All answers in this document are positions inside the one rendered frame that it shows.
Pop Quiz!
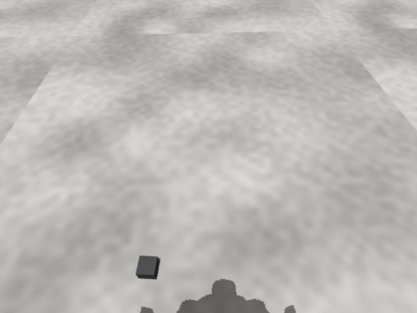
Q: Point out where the small box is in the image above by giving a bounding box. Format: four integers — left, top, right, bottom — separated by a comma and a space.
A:
136, 256, 160, 279

